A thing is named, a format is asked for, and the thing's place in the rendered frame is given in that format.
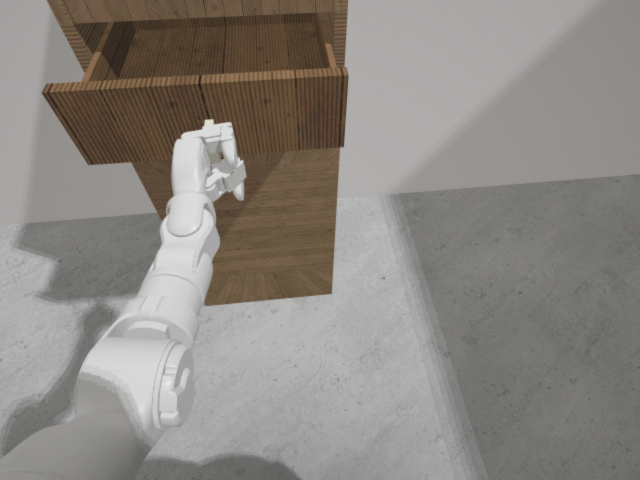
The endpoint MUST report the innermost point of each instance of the handle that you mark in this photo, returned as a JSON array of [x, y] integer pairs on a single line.
[[215, 157]]

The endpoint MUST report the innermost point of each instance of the cabinet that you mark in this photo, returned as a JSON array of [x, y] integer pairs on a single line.
[[279, 241]]

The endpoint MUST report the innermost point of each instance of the robot left hand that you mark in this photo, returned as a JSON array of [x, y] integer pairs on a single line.
[[192, 172]]

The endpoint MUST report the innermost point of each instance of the drawer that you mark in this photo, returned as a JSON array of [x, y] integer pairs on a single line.
[[274, 77]]

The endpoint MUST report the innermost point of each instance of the robot left upper arm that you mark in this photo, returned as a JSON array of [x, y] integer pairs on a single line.
[[131, 390]]

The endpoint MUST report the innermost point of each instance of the left robot forearm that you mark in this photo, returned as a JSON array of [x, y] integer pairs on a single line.
[[174, 290]]

